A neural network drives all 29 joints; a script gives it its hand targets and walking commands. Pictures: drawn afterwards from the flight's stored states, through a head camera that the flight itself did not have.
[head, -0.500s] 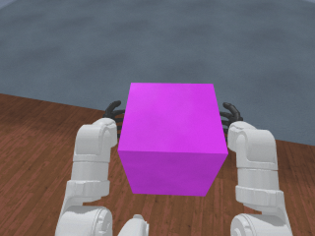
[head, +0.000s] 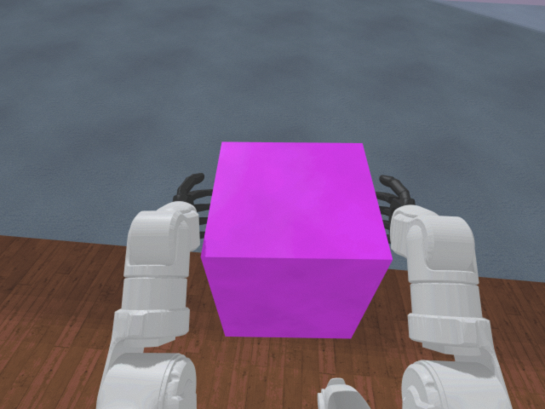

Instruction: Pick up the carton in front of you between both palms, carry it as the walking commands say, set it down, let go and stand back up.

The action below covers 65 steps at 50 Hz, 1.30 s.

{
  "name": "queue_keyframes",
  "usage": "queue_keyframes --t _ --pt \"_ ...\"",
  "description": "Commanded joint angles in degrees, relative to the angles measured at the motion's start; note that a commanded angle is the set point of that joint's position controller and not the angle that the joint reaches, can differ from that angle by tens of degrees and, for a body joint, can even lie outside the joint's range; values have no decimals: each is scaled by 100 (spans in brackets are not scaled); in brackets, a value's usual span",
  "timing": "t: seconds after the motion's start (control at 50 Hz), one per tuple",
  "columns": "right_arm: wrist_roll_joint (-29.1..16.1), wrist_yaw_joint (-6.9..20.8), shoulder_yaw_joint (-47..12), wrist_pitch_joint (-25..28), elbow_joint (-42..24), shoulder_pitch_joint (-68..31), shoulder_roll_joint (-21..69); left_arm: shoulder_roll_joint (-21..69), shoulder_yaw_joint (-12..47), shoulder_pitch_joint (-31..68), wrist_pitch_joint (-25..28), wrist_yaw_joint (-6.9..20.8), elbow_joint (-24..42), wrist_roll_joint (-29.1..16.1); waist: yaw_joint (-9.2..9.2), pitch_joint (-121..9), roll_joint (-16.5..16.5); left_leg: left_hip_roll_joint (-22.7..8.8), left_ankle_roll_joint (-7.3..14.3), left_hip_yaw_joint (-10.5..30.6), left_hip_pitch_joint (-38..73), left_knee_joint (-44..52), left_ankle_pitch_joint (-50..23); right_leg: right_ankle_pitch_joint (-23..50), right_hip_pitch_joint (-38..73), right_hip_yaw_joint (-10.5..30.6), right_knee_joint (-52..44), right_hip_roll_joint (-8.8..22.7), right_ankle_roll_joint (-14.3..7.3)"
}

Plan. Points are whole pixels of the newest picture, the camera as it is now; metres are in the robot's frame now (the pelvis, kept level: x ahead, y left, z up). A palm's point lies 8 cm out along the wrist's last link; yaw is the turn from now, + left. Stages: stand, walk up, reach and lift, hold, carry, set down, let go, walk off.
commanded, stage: carry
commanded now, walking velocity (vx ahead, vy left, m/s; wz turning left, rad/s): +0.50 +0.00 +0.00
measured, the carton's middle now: (289, 245) +0.37 -0.02 +0.03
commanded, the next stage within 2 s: none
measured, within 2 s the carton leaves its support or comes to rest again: neither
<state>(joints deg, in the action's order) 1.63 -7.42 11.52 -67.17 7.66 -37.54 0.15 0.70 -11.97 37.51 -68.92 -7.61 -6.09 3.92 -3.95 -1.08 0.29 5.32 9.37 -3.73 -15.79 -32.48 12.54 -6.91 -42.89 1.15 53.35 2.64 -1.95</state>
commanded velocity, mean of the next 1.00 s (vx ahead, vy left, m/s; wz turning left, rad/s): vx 0.50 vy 0.00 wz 0.00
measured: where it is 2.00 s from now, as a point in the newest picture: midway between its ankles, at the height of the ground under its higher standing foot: (267, 212)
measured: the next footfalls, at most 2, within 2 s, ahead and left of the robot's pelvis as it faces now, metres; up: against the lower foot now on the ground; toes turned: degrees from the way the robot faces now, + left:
right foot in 0.18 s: +0.30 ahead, -0.06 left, -0.06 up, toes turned +0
left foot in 0.74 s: +0.63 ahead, +0.04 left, -0.11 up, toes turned +1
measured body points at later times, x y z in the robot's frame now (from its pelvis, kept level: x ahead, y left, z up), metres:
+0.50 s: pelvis +0.30 -0.04 -0.06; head +0.34 -0.05 +0.39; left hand +0.66 +0.14 +0.02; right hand +0.68 -0.16 +0.02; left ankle +0.39 +0.14 -0.71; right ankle +0.26 -0.06 -0.78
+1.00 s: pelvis +0.61 +0.01 -0.11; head +0.64 +0.02 +0.34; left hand +0.99 +0.14 -0.03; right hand +0.97 -0.16 -0.02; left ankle +0.60 +0.04 -0.84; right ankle +0.65 -0.16 -0.77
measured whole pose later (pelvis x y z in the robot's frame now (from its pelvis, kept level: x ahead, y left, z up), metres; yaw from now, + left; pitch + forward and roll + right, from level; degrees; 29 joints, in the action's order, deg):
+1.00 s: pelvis +0.61 +0.01 -0.11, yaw +0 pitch +5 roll -2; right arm 2.3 -7.3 11.8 -68.2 9.6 -36.8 0.1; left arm 0.1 -11.1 38.4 -69.0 -7.7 -10.7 3.2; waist -2.7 -1.2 0.4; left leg 5.1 9.8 -5.2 -20.5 -32.4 7.4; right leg -16.5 -39.7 1.6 61.6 2.9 -1.0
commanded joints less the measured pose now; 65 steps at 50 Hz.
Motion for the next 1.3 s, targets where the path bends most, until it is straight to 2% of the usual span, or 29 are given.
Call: queue_keyframes --t 0.0,0.08,0.14,0.16,0.18,0.2,0.22,0.24,0.26,0.32,0.42,0.46,0.62,0.68,0.7,0.72,0.74,0.76,0.78,0.8,0.82,0.88,0.98,1.06,1.18,1.22,1.24,1.26,1.28 --pt "-2707 1479 -3749 67 -992 -4329 6404 6109 3668 4046 280 985 765 -2185 -182 -2651 527 -1009 -143 1136 2710 26 -4791 801 -292 -551 -947 -422 -69" --pt "-2571 1501 -3673 35 -514 -3878 6157 5770 3519 3659 163 1041 398 -2008 -330 -2373 502 -832 -148 910 2474 -585 -4189 2045 692 -783 -2657 -701 -253" --pt "-2493 1553 -3579 70 -15 -3826 6167 5550 3234 3482 130 1128 -28 -1820 256 -2492 513 -793 -411 489 1422 -2122 -3869 2716 2872 -745 -3551 -488 -423" --pt "-2462 1564 -3534 91 117 -3912 6164 5456 3096 3412 131 1172 -165 -1757 583 -2596 190 -653 -577 397 268 -3096 -2258 3334 4126 -294 -3123 59 -395" --pt "-2409 1573 -3472 91 303 -3970 6210 5369 2960 3416 127 1223 -351 -1731 553 -2791 -686 -297 -614 249 -1274 -3916 1894 5770 5394 812 -1781 1087 -402" --pt "-2398 1538 -3367 25 452 -4114 6279 5292 2903 3597 153 1227 -535 -1762 684 -3490 -1708 75 -911 610 -2713 -5284 2685 5097 6870 2763 -1694 2187 -1594" --pt "-2358 1486 -3357 31 288 -4206 6245 5503 2918 3524 180 1274 -661 -1860 850 -3628 -1308 -168 -724 688 -3061 -5547 2382 2081 6494 3355 -2222 2135 -1819" --pt "-2343 1448 -3346 61 131 -4435 6299 5801 3059 3782 224 1340 -426 -2062 731 -3134 -789 -351 -658 680 -3123 -5244 2018 422 5610 3101 -2663 1601 -1602" --pt "-2322 1405 -3317 107 -66 -4574 6406 6101 3275 4285 255 1392 -71 -2307 616 -2808 -205 -454 -658 661 -2966 -4796 1592 -70 4870 2823 -2908 1383 -1364" --pt "-2248 1240 -3303 185 -399 -4515 6598 6709 3664 5058 352 1442 520 -2895 492 -2466 -159 -709 -723 584 -2403 -3896 1104 372 3661 2134 -3123 1133 -1049" --pt "-2048 1064 -3486 294 -617 -3905 6543 6786 3776 4523 441 1475 676 -3010 673 -2814 -504 -798 -759 368 -3141 -3088 5 3421 4784 1292 -2533 879 -799" --pt "-1991 1037 -3600 318 -740 -3821 6484 6717 3825 4350 469 1494 734 -2978 765 -2825 -598 -756 -723 247 -3367 -2740 -429 4001 5176 1081 -2407 737 -675" --pt "-1829 1013 -3697 115 -939 -3541 5799 6040 3872 3812 356 1447 731 -2854 1128 -2323 -580 -165 -431 -318 -2414 353 -2435 3833 5540 437 -1788 121 -527" --pt "-1634 1075 -3411 1 -534 -3358 5483 5904 3805 3738 291 1487 330 -2815 710 -2454 -597 -151 -266 -291 -392 1092 -3053 3668 4636 130 -570 103 -308" --pt "-1569 1102 -3282 -24 -417 -3353 5365 5871 3791 3838 279 1503 208 -2810 369 -2560 -413 -399 -284 -158 578 1316 -3215 3177 4035 -43 279 59 -151" --pt "-1533 1139 -3137 -50 -303 -3326 5211 5829 3757 3991 265 1510 123 -2800 317 -2656 135 -1162 -289 539 1807 668 -4520 877 2721 -144 1292 -193 -69" --pt "-1486 1149 -2969 -82 -48 -3381 5066 5860 3693 4075 200 1500 -86 -2745 342 -3036 1183 -2401 171 2054 3220 -487 -6894 -2920 1221 -213 2244 -742 107" --pt "-1466 1147 -2896 -91 165 -3466 5003 5889 3531 4230 141 1457 -162 -2728 11 -3628 1606 -3107 1271 3604 4169 -232 -4844 -3255 -65 119 3461 -845 216" --pt "-1661 1192 -3006 -83 179 -3463 5302 5895 3552 4384 124 1423 -7 -2705 23 -3531 983 -2726 1191 3878 3473 362 -2045 -2797 -210 245 3257 -548 -58" --pt "-1909 1253 -3162 -65 -96 -3915 5666 6032 3555 4672 137 1391 109 -2726 110 -3001 443 -2309 873 3509 2591 725 -1026 -2322 -135 203 2780 -415 -131" --pt "-2127 1307 -3270 -61 -289 -4323 5980 6178 3483 4720 164 1348 126 -2689 212 -2663 52 -2138 639 3131 1899 939 -895 -1994 45 192 2296 -259 -109" --pt "-2575 1394 -3522 -1 -625 -4849 6588 6452 3379 4593 225 1238 303 -2555 278 -2526 228 -1867 213 2422 1039 1151 -1369 -1554 532 58 1429 -61 55" --pt "-2686 1456 -3633 102 -811 -4524 6727 6509 3491 4110 340 1111 446 -2300 102 -2887 521 -1584 -97 1578 2266 540 -4335 -422 -265 -158 683 7 126" --pt "-2670 1476 -3772 151 -1040 -4379 6556 6339 3716 4064 377 1038 745 -2261 -33 -2793 569 -1296 -187 1280 2782 322 -4849 272 -526 -354 -98 -168 16" --pt "-2557 1469 -3744 48 -698 -3856 6069 5743 3620 3706 183 1047 563 -2084 -349 -2322 496 -987 -106 1026 2863 -313 -4317 1738 208 -755 -2460 -592 -194" --pt "-2528 1499 -3697 37 -392 -3831 6025 5531 3426 3549 122 1087 254 -1958 -138 -2255 528 -938 -208 807 2201 -847 -4195 2231 1499 -791 -3128 -620 -362" --pt "-2520 1516 -3662 36 -245 -3862 6035 5452 3321 3483 104 1107 112 -1891 129 -2354 547 -911 -331 611 1793 -1444 -4208 2401 2387 -841 -3429 -568 -408" --pt "-2502 1528 -3622 44 -93 -3913 6046 5373 3210 3490 92 1136 9 -1825 482 -2538 432 -820 -487 412 999 -2319 -3465 2551 3591 -742 -3378 -311 -403" --pt "-2497 1535 -3576 37 -4 -4104 6066 5280 3084 3480 88 1171 -125 -1774 582 -2927 -481 -612 -690 355 -658 -3653 -405 4519 5248 306 -2091 814 -611"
